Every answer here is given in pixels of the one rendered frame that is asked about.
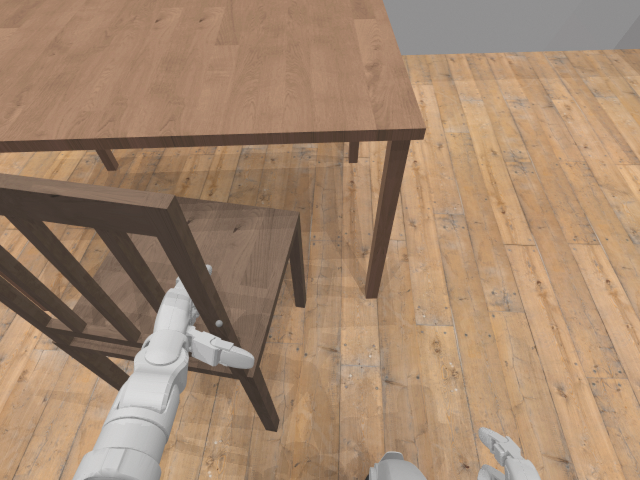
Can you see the chair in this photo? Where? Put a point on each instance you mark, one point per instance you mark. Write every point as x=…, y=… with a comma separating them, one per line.
x=153, y=238

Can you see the left robot hand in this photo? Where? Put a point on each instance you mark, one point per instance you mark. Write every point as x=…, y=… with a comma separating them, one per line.
x=177, y=312

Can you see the left robot forearm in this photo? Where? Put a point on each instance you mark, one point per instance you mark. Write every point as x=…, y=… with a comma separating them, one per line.
x=138, y=426

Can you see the robot right thigh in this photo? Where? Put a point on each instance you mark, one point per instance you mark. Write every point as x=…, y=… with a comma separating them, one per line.
x=395, y=469

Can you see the right robot shin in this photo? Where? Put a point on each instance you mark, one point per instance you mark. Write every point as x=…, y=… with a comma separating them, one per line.
x=392, y=455

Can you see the table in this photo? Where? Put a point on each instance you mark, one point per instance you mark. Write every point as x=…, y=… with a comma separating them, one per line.
x=130, y=74

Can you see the right robot hand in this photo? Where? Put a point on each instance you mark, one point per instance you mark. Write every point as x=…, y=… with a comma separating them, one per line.
x=508, y=455

